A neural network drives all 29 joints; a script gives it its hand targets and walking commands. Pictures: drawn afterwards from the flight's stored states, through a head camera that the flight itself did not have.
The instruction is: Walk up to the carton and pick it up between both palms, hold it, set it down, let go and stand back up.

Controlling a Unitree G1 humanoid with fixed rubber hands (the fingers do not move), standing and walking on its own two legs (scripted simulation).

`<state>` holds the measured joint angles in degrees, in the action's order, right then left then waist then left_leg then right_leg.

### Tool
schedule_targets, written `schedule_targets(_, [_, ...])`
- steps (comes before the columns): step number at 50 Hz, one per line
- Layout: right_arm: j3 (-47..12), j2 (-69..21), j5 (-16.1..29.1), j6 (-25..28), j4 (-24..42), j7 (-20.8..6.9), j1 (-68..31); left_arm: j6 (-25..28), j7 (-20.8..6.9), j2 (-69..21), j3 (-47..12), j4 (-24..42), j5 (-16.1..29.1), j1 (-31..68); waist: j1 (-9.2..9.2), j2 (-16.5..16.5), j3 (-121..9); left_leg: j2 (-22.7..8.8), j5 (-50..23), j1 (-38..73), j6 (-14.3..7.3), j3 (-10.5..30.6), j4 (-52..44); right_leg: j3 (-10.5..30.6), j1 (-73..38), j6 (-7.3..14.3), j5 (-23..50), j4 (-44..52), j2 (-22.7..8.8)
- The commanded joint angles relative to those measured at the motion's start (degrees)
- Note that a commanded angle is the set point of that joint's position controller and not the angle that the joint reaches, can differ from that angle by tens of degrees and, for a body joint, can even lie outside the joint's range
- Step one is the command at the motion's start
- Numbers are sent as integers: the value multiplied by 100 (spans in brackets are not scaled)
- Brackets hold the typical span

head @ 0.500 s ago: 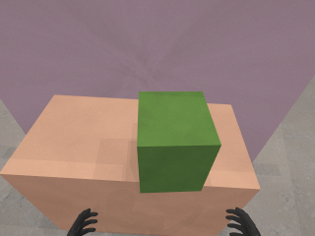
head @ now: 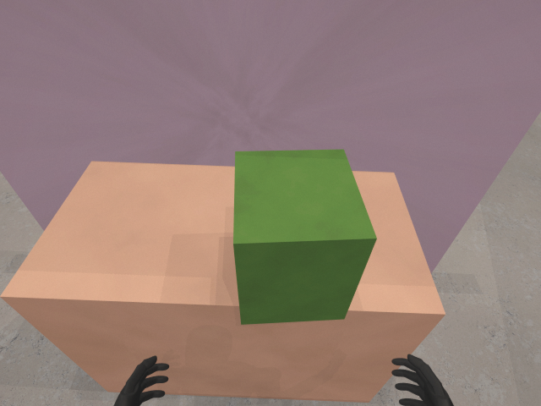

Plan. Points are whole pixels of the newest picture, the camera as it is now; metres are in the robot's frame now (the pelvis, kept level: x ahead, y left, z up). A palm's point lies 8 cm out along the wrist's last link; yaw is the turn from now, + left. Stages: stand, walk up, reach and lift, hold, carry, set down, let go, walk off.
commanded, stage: let go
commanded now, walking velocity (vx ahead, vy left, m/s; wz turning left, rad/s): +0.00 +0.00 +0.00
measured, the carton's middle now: (291, 238) +0.43 -0.02 -0.01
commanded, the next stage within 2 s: stand in 0.14 s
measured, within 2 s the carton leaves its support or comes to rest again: neither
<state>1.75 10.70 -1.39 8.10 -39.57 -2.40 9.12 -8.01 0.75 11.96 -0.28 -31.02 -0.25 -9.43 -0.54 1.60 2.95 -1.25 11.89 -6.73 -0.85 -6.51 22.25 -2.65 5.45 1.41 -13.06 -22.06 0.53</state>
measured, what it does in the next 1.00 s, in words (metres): stands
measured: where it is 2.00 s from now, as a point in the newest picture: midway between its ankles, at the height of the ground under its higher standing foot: outside the picture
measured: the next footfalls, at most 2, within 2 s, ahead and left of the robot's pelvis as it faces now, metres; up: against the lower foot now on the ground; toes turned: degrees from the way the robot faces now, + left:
none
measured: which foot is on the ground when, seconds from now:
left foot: down 0.00-1.00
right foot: down 0.00-1.00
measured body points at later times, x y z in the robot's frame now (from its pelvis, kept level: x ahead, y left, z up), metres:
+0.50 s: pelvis +0.01 -0.01 +0.00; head +0.00 +0.00 +0.45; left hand +0.08 +0.25 -0.13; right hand +0.09 -0.25 -0.13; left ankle +0.01 +0.10 -0.74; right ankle -0.01 -0.10 -0.74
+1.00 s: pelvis +0.01 -0.01 +0.00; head +0.00 -0.01 +0.45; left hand -0.02 +0.22 -0.16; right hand +0.02 -0.24 -0.15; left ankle +0.01 +0.10 -0.74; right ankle -0.01 -0.10 -0.74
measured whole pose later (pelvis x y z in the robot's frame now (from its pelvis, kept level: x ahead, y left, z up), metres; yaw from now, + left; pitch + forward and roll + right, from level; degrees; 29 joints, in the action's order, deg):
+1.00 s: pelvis +0.01 -0.01 +0.00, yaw +7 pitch -1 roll +0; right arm 1.1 8.5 -1.5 0.4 -55.8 2.0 23.8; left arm 0.4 1.9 10.1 1.1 -60.5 -0.8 -19.5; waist -0.5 0.2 -0.5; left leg -0.1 11.6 -10.6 -0.3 0.2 23.4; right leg -9.3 5.4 2.0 -14.0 -20.6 -0.2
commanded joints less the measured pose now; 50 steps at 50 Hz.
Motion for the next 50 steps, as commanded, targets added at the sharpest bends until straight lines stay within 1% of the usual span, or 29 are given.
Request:
schedule_targets(1, [158,578,12,135,516,17,-343,123,8,515,157,567,-8,409,-9,-98,-320,-1,-853,701,186,272,-136,162,885,15,421,564,-94])
schedule_targets(7, [158,589,40,196,507,33,-305,167,10,528,183,595,3,391,-3,-152,-379,12,-913,729,199,272,-83,178,857,-1,562,515,-91])
schedule_targets(8, [215,731,-59,-368,187,161,476,536,-56,850,331,172,-373,-29,-31,-485,-296,-695,-1688,-424,57,794,-8,307,346,-129,429,272,-477])
schedule_targets(9, [218,834,-97,-614,167,201,556,714,-88,782,345,55,-365,-262,-56,-389,-407,-691,-1506,-571,-4,760,80,420,158,-140,500,248,-572])
schedule_targets(10, [228,794,-95,-704,259,208,521,805,-128,719,332,7,-315,-180,-29,-257,-450,-661,-1470,-719,0,774,133,445,122,-113,724,194,-595])
schedule_targets(11, [215,777,-76,-726,290,193,551,853,-139,630,295,-40,-268,-101,1,-224,-587,-599,-1221,-776,18,749,164,398,95,-88,740,170,-599])
schedule_targets(12, [214,755,-54,-721,286,185,569,875,-134,604,286,-103,-242,-154,-42,-158,-701,-550,-1087,-752,34,753,187,361,107,-65,716,130,-603])
schedule_targets(13, [197,729,-42,-698,308,145,535,868,-122,604,276,-188,-223,-130,-28,-130,-644,-503,-972,-798,39,800,176,351,173,-41,686,160,-606])
schedule_targets(15, [184,681,-53,-676,231,114,648,884,-105,691,288,-308,-212,-210,-34,-94,-574,-471,-915,-783,55,827,199,344,324,-20,568,225,-639])
schedule_targets(16, [205,701,-62,-674,194,112,731,895,-86,672,274,-362,-199,-201,0,-216,-554,-455,-902,-792,40,865,197,351,358,5,480,241,-648])
schedule_targets(19, [223,723,-68,-669,58,148,973,928,-56,678,292,-564,-160,-305,33,-272,-495,-431,-948,-809,28,932,160,313,342,32,379,300,-652])
schedule_targets(23, [217,715,-57,-645,-64,202,1130,930,-24,690,296,-878,-127,-484,13,-279,-382,-418,-887,-859,-9,1036,71,274,300,68,238,383,-676])
schedule_targets(24, [204,686,-77,-648,-99,212,1176,933,-17,680,289,-964,-121,-590,-24,-161,-296,-430,-946,-890,-13,1072,55,242,302,65,269,380,-659])
schedule_targets(25, [203,693,-68,-653,-163,234,1267,942,0,629,283,-1062,-113,-697,-43,-227,-342,-424,-937,-836,-18,1067,51,241,270,82,298,417,-693])
schedule_targets(26, [194,642,-58,-658,-243,255,1422,943,12,694,310,-1143,-125,-709,14,-220,-325,-422,-978,-833,-20,1090,22,233,220,97,360,406,-700])
schedule_targets(27, [200,693,-57,-657,-274,262,1425,943,22,637,291,-1225,-96,-755,-3,-180,-350,-437,-927,-801,-33,1092,8,225,202,107,320,439,-673])
schedule_targets(29, [187,607,-53,-661,-404,291,1480,952,34,685,320,-1366,-96,-851,-10,-287,-235,-415,-884,-773,-29,1108,-33,211,267,112,292,491,-714])
schedule_targets(30, [195,607,-60,-663,-456,298,1596,940,43,665,307,-1481,-100,-878,28,-205,-119,-414,-814,-854,-22,1130,-83,193,260,115,217,524,-702])
schedule_targets(31, [179,596,-59,-664,-505,314,1570,944,54,634,312,-1584,-89,-977,-17,-299,-124,-410,-879,-790,-31,1146,-101,192,244,127,289,518,-727])
schedule_targets(33, [185,617,-32,-668,-599,325,1639,943,65,622,318,-1719,-67,-961,17,-315,-162,-397,-857,-758,-33,1126,-113,151,205,120,249,570,-709])
schedule_targets(35, [175,581,-38,-671,-721,359,1656,949,84,602,309,-1891,-84,-988,25,-310,-55,-400,-849,-755,-45,1154,-171,152,213,125,303,584,-733])
schedule_targets(36, [162,523,-26,-683,-803,368,1714,944,89,621,324,-1983,-64,-1105,-11,-245,-101,-391,-860,-733,-53,1175,-195,112,174,122,310,577,-719])
schedule_targets(37, [147,508,-25,-690,-862,379,1746,935,98,587,314,-2081,-65,-1093,16,-202,-22,-399,-851,-707,-51,1165,-187,124,207,126,278,616,-718])
schedule_targets(39, [146,481,-31,-701,-967,401,1732,913,109,485,279,-2210,-60,-1110,24,-275,79,-384,-794,-762,-59,1170,-227,123,224,129,280,639,-725])
schedule_targets(41, [130,494,-20,-703,-1074,408,1780,905,121,496,281,-2355,-63,-1173,9,-219,21,-362,-822,-734,-36,1154,-231,82,143,122,296,624,-723])
schedule_targets(42, [105,371,-11,-706,-1146,418,1798,906,123,422,269,-2449,-64,-1169,18,-331,80,-372,-816,-750,-43,1148,-222,89,171,126,269,653,-743])
schedule_targets(43, [89,352,-15,-721,-1233,426,1827,905,129,458,270,-2521,-67,-1212,16,-198,74,-366,-790,-713,-31,1143,-234,62,164,122,221,673,-737])
schedule_targets(49, [15,219,-4,-729,-1562,448,1866,884,134,324,227,-2857,-57,-1286,-7,-291,162,-387,-785,-760,-49,1156,-267,66,96,152,273,649,-741])
schedule_targets(50, [10,219,-7,-728,-1585,464,1871,881,138,305,216,-2923,-53,-1316,13,-210,223,-368,-799,-811,-38,1146,-255,57,68,148,299,623,-741])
